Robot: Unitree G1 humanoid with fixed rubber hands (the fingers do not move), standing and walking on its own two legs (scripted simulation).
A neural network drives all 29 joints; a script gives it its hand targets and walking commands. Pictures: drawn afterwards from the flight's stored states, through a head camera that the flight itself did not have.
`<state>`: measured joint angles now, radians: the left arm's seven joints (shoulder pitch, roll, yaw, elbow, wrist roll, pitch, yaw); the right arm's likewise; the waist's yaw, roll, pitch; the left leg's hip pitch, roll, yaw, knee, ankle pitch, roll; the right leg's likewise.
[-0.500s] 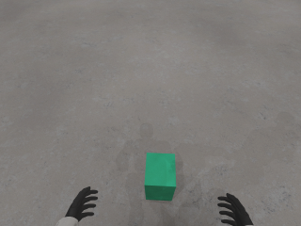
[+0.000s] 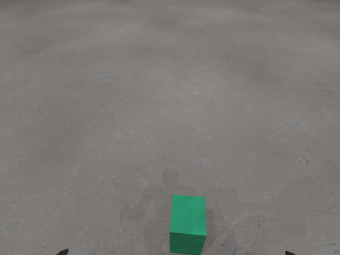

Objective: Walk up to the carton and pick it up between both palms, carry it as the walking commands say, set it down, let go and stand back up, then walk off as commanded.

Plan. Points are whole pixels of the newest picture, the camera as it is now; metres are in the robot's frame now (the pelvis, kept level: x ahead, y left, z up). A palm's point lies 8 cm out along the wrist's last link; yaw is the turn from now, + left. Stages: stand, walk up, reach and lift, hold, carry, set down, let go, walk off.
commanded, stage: stand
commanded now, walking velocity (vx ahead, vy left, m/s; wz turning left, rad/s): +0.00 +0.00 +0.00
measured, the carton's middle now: (187, 225) +0.45 -0.06 -0.63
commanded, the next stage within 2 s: walk off in 1.38 s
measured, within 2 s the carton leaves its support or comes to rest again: neither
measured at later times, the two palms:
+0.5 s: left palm out of the picture +0.05 +0.29 -0.10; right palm out of the picture +0.07 -0.29 -0.10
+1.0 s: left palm out of the picture +0.01 +0.29 -0.10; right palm out of the picture +0.02 -0.31 -0.11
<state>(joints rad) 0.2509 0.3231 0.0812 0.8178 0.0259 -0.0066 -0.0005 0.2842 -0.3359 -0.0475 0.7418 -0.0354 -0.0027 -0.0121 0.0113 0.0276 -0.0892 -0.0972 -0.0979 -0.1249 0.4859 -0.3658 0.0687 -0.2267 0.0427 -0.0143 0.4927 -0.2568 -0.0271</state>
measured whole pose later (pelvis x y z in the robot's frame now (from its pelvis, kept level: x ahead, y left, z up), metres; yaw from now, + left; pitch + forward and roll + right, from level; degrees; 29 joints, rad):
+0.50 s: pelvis -0.02 +0.00 +0.01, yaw +1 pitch -2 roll +0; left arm 0.20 0.32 0.04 0.97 0.01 -0.01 0.00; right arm 0.24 -0.35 0.00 0.92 -0.02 -0.02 -0.02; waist 0.02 0.02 -0.07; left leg -0.07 -0.11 -0.14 0.41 -0.30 0.07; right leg -0.19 0.02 -0.02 0.43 -0.20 -0.02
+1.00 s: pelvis -0.04 -0.01 +0.01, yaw +1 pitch -2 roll +0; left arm 0.18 0.34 0.02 1.09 0.01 -0.02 -0.01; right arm 0.24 -0.36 0.00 1.02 -0.02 -0.02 -0.01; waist 0.02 0.01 -0.03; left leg -0.08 -0.10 -0.15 0.38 -0.25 0.05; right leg -0.19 0.03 -0.04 0.36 -0.13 -0.04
